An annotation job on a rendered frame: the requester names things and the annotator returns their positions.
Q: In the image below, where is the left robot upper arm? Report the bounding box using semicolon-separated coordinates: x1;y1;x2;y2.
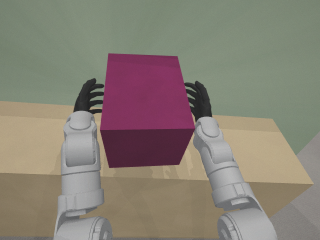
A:
54;216;113;240

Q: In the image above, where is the carton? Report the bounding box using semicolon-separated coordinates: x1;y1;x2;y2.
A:
100;53;196;168

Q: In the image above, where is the right robot hand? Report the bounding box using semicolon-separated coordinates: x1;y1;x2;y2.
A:
184;80;212;122

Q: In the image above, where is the robot right forearm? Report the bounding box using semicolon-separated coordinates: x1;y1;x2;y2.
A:
193;116;278;240

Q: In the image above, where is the robot left forearm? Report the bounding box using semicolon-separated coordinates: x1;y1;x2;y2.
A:
53;110;105;240

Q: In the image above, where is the pedestal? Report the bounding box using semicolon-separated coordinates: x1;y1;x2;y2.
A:
0;101;314;239

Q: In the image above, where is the right robot upper arm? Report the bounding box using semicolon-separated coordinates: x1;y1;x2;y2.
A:
217;207;277;240

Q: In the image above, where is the left robot hand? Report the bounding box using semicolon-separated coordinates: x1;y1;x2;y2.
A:
73;78;104;114

